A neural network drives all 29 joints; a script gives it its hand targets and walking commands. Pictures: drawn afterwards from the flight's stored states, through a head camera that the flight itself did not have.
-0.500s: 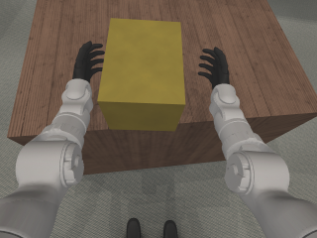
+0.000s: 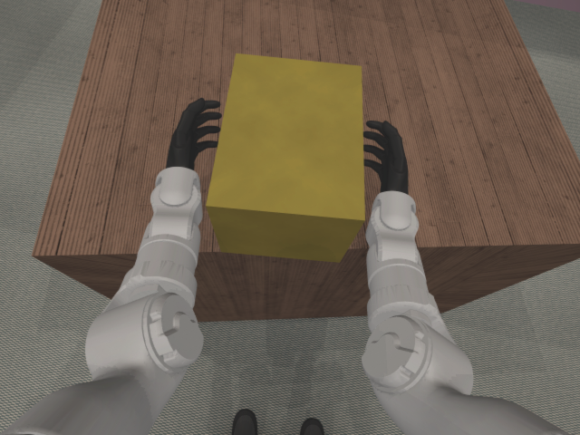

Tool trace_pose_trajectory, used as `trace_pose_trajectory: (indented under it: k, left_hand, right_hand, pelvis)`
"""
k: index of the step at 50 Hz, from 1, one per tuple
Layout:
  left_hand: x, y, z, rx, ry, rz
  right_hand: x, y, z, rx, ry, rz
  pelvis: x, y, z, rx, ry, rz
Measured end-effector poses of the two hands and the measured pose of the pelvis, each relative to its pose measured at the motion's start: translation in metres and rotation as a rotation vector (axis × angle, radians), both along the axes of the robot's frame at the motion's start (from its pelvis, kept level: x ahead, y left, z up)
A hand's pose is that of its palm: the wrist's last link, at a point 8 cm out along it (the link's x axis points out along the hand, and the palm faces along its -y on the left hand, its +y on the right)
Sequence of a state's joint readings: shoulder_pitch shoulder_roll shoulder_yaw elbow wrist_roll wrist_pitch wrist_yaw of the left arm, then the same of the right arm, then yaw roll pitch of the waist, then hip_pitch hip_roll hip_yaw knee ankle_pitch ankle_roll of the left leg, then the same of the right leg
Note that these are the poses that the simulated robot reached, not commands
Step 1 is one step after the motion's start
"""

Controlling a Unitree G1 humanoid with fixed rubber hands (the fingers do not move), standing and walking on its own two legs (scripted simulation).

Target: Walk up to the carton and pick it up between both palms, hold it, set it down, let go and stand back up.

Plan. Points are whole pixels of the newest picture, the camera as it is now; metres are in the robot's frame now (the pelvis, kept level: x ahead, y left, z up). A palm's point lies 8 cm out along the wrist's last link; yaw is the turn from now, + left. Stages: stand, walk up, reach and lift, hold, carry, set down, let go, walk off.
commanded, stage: reach and lift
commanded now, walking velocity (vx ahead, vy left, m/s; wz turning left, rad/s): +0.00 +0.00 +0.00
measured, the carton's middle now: (289, 161) +0.50 -0.03 -0.02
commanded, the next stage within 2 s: none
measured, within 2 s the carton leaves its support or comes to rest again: leaves its support in 1.50 s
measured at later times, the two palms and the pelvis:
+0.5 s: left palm (185, 163) +0.46 +0.12 +0.04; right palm (392, 183) +0.42 -0.16 +0.03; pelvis +0.01 -0.01 +0.00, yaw +0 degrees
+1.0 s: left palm (185, 166) +0.46 +0.12 +0.04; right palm (394, 189) +0.41 -0.16 +0.03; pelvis +0.01 +0.00 +0.00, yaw +0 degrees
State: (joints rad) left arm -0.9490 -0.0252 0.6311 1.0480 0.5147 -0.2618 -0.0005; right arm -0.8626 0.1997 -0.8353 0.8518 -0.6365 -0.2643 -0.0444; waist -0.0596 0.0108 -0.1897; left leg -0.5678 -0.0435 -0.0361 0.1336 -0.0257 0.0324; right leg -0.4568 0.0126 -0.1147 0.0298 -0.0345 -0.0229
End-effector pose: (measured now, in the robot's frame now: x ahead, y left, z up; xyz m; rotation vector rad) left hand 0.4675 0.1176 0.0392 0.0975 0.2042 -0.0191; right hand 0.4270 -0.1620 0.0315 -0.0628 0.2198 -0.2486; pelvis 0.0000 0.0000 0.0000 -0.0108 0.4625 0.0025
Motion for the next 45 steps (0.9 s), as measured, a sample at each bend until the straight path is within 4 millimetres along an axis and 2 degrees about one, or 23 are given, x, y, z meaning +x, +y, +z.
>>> trace_pose_trajectory:
  k: [19, 45]
  left_hand:
    - [-0.006, -0.003, -0.001, -0.006, 0.012, 0.019]
    - [-0.009, -0.002, 0.000, 0.004, 0.005, -0.012]
  right_hand:
    - [0.000, -0.003, 0.001, -0.021, -0.001, 0.006]
    - [-0.012, 0.000, 0.003, -0.071, -0.016, -0.012]
  pelvis:
    - [0.006, -0.008, 0.002, 0.005, -0.041, 0.005]
    - [0.006, 0.005, 0.003, -0.005, -0.051, 0.001]
